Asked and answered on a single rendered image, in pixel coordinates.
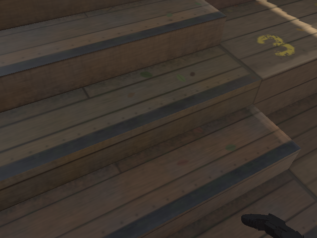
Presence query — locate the robot right hand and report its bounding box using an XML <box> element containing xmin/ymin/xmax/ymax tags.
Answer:
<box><xmin>241</xmin><ymin>213</ymin><xmax>304</xmax><ymax>238</ymax></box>

